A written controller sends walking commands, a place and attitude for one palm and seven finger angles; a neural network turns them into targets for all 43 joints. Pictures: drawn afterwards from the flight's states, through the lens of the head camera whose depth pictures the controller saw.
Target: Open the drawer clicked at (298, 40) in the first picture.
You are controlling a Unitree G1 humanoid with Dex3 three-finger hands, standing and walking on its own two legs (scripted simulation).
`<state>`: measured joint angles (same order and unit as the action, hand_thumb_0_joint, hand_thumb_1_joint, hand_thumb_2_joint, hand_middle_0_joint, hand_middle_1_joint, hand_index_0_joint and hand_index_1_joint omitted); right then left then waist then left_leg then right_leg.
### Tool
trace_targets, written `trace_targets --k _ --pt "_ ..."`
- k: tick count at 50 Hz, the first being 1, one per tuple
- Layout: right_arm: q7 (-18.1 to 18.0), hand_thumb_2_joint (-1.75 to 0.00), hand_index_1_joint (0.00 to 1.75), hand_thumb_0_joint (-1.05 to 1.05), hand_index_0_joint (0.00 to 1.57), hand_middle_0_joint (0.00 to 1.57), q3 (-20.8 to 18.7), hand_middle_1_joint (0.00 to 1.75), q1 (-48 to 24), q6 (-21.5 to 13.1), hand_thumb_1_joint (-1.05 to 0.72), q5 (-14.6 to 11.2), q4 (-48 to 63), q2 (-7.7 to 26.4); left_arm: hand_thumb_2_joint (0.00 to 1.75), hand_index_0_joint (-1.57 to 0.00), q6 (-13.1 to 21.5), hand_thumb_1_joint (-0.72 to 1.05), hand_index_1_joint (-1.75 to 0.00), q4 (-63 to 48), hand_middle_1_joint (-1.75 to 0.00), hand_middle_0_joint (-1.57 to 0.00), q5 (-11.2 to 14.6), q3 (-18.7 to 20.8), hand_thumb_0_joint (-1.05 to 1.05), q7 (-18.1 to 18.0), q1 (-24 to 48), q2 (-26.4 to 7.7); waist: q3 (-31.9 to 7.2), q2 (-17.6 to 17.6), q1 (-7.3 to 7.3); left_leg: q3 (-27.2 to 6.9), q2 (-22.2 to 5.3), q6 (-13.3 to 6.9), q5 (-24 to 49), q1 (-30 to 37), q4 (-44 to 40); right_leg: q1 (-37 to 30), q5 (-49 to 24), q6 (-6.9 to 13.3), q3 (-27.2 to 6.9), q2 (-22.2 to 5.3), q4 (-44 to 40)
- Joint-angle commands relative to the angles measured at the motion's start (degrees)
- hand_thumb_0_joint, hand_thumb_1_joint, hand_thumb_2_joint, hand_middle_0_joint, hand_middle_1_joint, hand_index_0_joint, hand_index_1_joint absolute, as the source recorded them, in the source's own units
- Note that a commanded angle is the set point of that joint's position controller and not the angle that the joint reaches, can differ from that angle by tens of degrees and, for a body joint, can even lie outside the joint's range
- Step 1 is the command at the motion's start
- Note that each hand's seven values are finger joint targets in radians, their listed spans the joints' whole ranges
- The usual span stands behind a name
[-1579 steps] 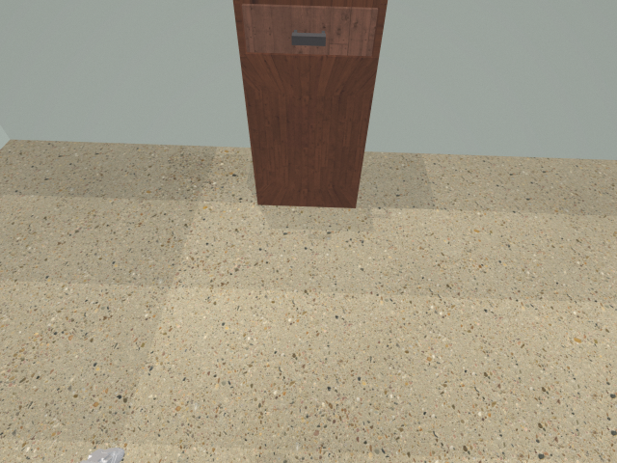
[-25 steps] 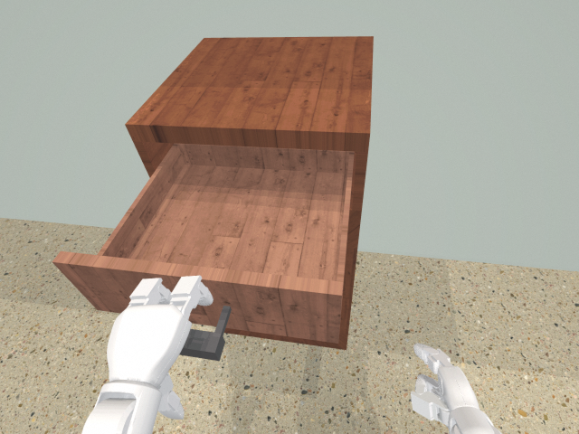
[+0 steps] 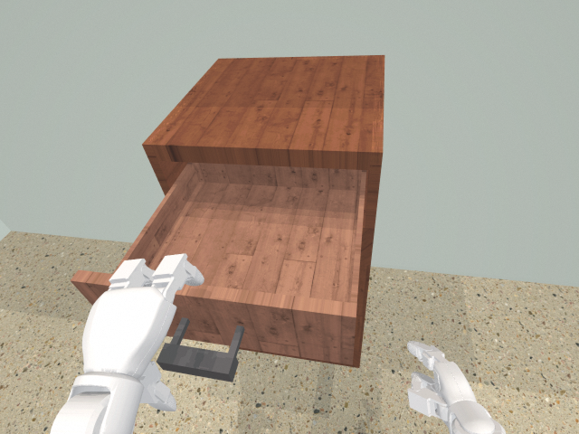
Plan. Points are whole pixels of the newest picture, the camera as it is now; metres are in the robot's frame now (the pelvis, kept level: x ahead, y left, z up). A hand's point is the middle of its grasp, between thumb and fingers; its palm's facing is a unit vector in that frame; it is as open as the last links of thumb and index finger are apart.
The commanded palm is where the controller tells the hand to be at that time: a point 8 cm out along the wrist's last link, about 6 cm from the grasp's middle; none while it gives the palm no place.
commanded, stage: lift the hand off the handle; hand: left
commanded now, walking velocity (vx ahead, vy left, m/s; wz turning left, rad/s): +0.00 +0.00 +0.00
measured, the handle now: (204, 345) +0.23 +0.17 +0.01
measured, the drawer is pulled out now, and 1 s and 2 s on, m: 0.29 0.29 0.29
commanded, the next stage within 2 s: draw the hand back to the body in 0.44 s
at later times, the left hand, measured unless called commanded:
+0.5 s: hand (145, 313) +0.19 +0.18 +0.16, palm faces +0.22 -0.17 -0.96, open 13.9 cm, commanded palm +0.13 +0.18 +0.22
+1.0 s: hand (112, 334) +0.16 +0.21 +0.15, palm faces +0.14 -0.10 -0.98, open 13.8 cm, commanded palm +0.12 +0.21 +0.21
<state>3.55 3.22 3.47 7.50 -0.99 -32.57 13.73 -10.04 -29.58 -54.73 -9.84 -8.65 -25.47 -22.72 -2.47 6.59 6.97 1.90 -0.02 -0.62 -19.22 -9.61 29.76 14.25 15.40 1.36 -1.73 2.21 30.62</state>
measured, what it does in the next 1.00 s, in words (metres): stands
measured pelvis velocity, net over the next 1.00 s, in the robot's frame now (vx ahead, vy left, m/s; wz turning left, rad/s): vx -0.03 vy -0.01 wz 0.02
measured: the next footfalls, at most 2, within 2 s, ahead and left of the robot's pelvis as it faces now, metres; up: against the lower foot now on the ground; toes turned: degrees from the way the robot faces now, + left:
none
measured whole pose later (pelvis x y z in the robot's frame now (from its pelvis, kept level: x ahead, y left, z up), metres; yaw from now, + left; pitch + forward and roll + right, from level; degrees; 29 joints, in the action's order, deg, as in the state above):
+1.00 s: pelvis -0.03 -0.01 +0.00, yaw +1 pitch -3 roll +0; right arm 0.4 2.7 4.8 8.1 -1.9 -32.7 16.5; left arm -8.7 -33.0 -46.2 1.8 0.3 -23.8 -30.9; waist 0.0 7.5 5.7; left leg 0.6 -0.2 0.0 -15.7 -8.2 27.4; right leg 12.0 11.9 1.8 -0.5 2.2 27.3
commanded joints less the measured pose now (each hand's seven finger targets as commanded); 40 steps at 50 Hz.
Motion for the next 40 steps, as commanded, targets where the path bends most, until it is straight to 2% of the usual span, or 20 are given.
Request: trace_targets --k 1,2,11,14,16,17,18,21,22,23,26,27,28,30,31,32,34,36,37,40 --pt "-0.4 -0.9 0.3 0.0 0.2 0.2 -1.5 0.3 -13.0 -2.0 -0.9 -1.0 11.3 5.7 0.3 -0.3 -0.5 -0.5 -1.2 -15.8 -1.2 -0.3 0.8 8.0 0.0 -0.6 3.9 -10.0 -6.6 -4.4 -0.09 -1.1 -1.7 -0.2 19.7 -0.9 -4.1 -8.4 -16.8 -0.1 -2.0 -0.4 -4.3" --pt "0.0 -0.9 0.3 0.0 0.2 0.2 -0.9 0.3 -11.2 -2.1 -0.9 -0.4 11.5 4.8 0.3 -0.3 -0.5 -0.5 -1.2 -16.4 -1.2 -0.3 -0.3 5.6 0.0 -0.1 4.3 -7.6 -7.1 -5.1 0.44 -0.8 -1.2 -0.4 20.6 -1.2 -4.1 -8.1 -15.6 -0.1 -1.0 -1.1 -3.9" --pt "-0.6 -0.9 0.3 0.0 0.2 0.2 -1.4 0.3 -15.0 -0.1 -0.9 -1.6 11.8 6.4 0.3 -0.3 -2.4 -0.5 -1.2 -20.7 -1.2 -0.3 2.9 10.8 0.0 2.2 8.4 -12.8 -4.9 -3.1 -0.5 -1.3 -2.1 -0.3 17.2 -0.3 -5.8 -9.1 -13.8 -0.2 -2.8 -0.7 -6.5" --pt "-0.3 -0.9 0.3 0.0 0.2 0.2 -1.5 0.3 -13.7 0.3 -0.9 -1.1 10.9 5.7 0.3 -0.3 -2.9 -0.5 -1.2 -18.8 -1.2 -0.3 2.9 7.4 0.0 4.1 11.2 -10.0 -3.5 -3.5 -0.65 -1.1 -1.4 -0.5 17.6 -0.2 -7.0 -8.5 -12.0 -0.3 -1.3 -1.1 -6.9" --pt "-0.8 -0.9 0.3 0.0 0.2 0.2 -1.5 0.3 -15.8 0.6 -0.9 -1.8 11.7 6.4 0.3 -0.3 -3.8 -0.5 -1.2 -21.7 -1.2 -0.3 3.9 10.8 0.0 4.4 14.6 -13.5 -4.8 -2.2 -0.63 -1.6 -2.2 -0.7 14.9 -0.8 -7.4 -10.5 -11.5 -0.3 -2.1 -0.7 -6.9" --pt "-0.3 -0.9 0.3 0.0 0.2 0.2 -0.8 0.3 -14.4 0.3 -0.9 -1.1 12.0 5.3 0.3 -0.3 -4.0 -0.5 -1.2 -20.4 -1.2 -0.3 2.5 8.8 0.0 4.9 13.5 -11.3 -6.0 -4.6 0.45 -1.2 -1.4 -0.8 16.2 -1.0 -7.2 -10.5 -10.2 -0.3 -1.4 -1.3 -6.5" --pt "-0.3 -0.9 0.3 0.0 0.2 0.2 -1.2 0.3 -14.9 0.8 -0.9 -1.6 10.8 5.2 0.3 -0.3 -4.0 -0.5 -1.2 -17.0 -1.2 -0.3 3.8 7.9 0.0 5.4 12.8 -10.2 -2.5 -4.7 -0.72 -1.3 -1.4 -0.6 15.6 -0.7 -7.8 -8.7 -9.4 -0.2 -1.7 -1.0 -7.5" --pt "-0.5 -0.9 0.3 0.0 0.2 0.2 -1.3 0.3 -15.6 1.1 -0.9 -2.2 10.9 6.2 0.3 -0.3 -4.4 -0.5 -1.2 -15.6 -1.2 -0.3 5.2 12.8 0.0 6.0 12.2 -14.0 -2.5 -4.9 -0.41 -1.1 -2.0 -0.5 11.8 -3.0 -8.4 -10.6 -8.3 -0.6 -2.0 -0.7 -7.4" --pt "-0.1 -0.9 0.3 0.0 0.2 0.2 -0.6 0.3 -15.0 0.9 -0.9 -1.5 12.0 5.2 0.3 -0.3 -4.6 -0.5 -1.2 -16.2 -1.2 -0.3 3.7 10.2 0.0 6.5 12.8 -11.7 -4.2 -6.1 0.69 -0.6 -1.1 -0.8 13.0 -3.2 -7.9 -11.1 -7.8 -0.6 -1.6 -1.5 -6.9" --pt "-0.3 -0.9 0.3 0.0 0.2 0.2 -1.1 0.3 -15.1 1.2 -0.9 -1.9 10.6 5.4 0.3 -0.3 -4.1 -0.5 -1.2 -14.6 -1.2 -0.3 4.5 11.1 0.0 6.4 13.6 -12.6 -2.6 -5.8 -0.65 -0.8 -1.1 -0.5 12.5 -2.8 -8.2 -10.0 -7.0 -0.5 -2.5 -1.2 -7.8" --pt "-0.7 -0.9 0.3 0.0 0.2 0.2 -1.3 0.3 -16.2 0.9 -0.9 -2.2 11.5 6.6 0.3 -0.3 -4.0 -0.5 -1.2 -18.2 -1.2 -0.3 4.9 13.1 0.0 6.3 16.4 -15.1 -4.1 -1.6 -0.77 -0.8 -1.8 -0.7 9.6 -3.3 -8.2 -10.9 -6.0 -0.6 -2.8 -1.0 -7.8" --pt "-0.3 -0.9 0.3 0.0 0.2 0.2 -0.7 0.3 -15.2 0.4 -0.9 -1.4 12.2 5.5 0.3 -0.3 -4.0 -0.5 -1.2 -17.9 -1.2 -0.3 3.4 9.8 0.0 6.8 16.3 -12.2 -6.4 -3.5 0.31 -0.7 -0.8 -1.0 11.5 -3.2 -7.8 -11.6 -5.7 -0.5 -1.9 -1.7 -7.1" --pt "-0.8 -0.9 0.3 0.0 0.2 0.2 -1.3 0.3 -15.0 0.6 -0.9 -1.8 10.7 5.6 0.3 -0.3 -3.3 -0.5 -1.2 -15.7 -1.2 -0.3 4.1 12.0 0.0 6.6 16.4 -14.2 -4.3 -4.6 -0.93 -0.9 -1.0 -0.7 11.1 -2.7 -8.0 -10.1 -4.7 -0.4 -3.1 -1.3 -8.3" --pt "-1.2 -0.9 0.3 0.0 0.2 0.2 -1.1 0.3 -14.4 0.1 -0.9 -1.5 10.8 5.8 0.3 -0.3 -2.6 -0.5 -1.2 -14.5 -1.2 -0.3 3.9 12.9 0.0 6.7 15.5 -15.2 -3.6 -5.9 -0.45 -0.7 -0.5 -0.6 10.5 -2.4 -7.5 -9.1 -3.8 -0.7 -3.4 -1.8 -9.1" --pt "-1.7 -0.9 0.3 0.0 0.2 0.2 -1.4 0.3 -15.1 0.0 -0.9 -1.9 10.5 6.7 0.3 -0.3 -2.6 -0.5 -1.2 -15.6 -1.2 -0.3 4.8 16.8 0.0 6.3 16.8 -18.6 -4.5 -3.2 -0.99 -0.7 -1.3 -0.7 8.5 -2.5 -7.4 -9.7 -3.0 -0.7 -4.0 -1.5 -9.5" --pt "-1.3 -0.9 0.3 0.0 0.2 0.2 -0.8 0.3 -14.1 -0.5 -0.9 -1.2 11.6 5.4 0.3 -0.3 -2.4 -0.5 -1.2 -15.9 -1.2 -0.3 3.8 13.4 0.0 6.7 15.1 -14.8 -6.5 -4.5 0.44 -0.6 -0.4 -0.8 10.7 -2.4 -7.0 -10.6 -3.4 -0.6 -2.8 -2.1 -8.4" --pt "-1.6 -0.9 0.3 0.0 0.2 0.2 -1.5 0.3 -13.1 -0.8 -0.9 -1.3 10.5 5.8 0.3 -0.3 -1.3 -0.5 -1.2 -13.8 -1.2 -0.3 5.2 13.6 0.0 7.0 12.6 -14.3 -3.7 -5.9 -0.48 -0.5 -0.2 -0.8 11.1 -1.7 -6.9 -8.4 -3.9 -0.7 -3.0 -2.0 -9.3" --pt "-2.2 -0.9 0.3 0.0 0.2 0.2 -1.7 0.3 -14.5 -1.1 -0.9 -2.1 10.7 6.8 0.3 -0.3 -1.3 -0.5 -1.2 -15.4 -1.2 -0.3 7.4 18.5 0.0 6.6 12.6 -18.6 -3.6 -3.7 -0.96 -0.6 -0.9 -0.6 9.1 -2.0 -6.7 -8.3 -3.9 -0.8 -3.6 -1.9 -10.0" --pt "-1.9 -0.9 0.3 0.0 0.2 0.2 -1.1 0.3 -12.8 -1.4 -0.9 -1.2 11.3 5.7 0.3 -0.3 -1.1 -0.5 -1.2 -15.0 -1.2 -0.3 5.8 16.7 0.0 6.9 11.7 -16.6 -5.7 -6.8 0.25 -0.5 -0.1 -0.7 10.3 -2.6 -6.3 -9.6 -3.2 -0.9 -3.0 -2.6 -9.0" --pt "-2.4 -0.9 0.3 0.0 0.2 0.2 -1.9 0.3 -12.6 -1.4 -0.9 -1.4 10.4 6.5 0.3 -0.3 0.1 -0.5 -1.2 -13.5 -1.2 -0.3 7.0 18.1 0.0 6.9 10.2 -17.6 -1.8 -6.5 -0.57 -0.7 -0.1 -0.6 8.9 -2.6 -6.7 -6.5 -1.3 -0.8 -3.3 -2.4 -10.3"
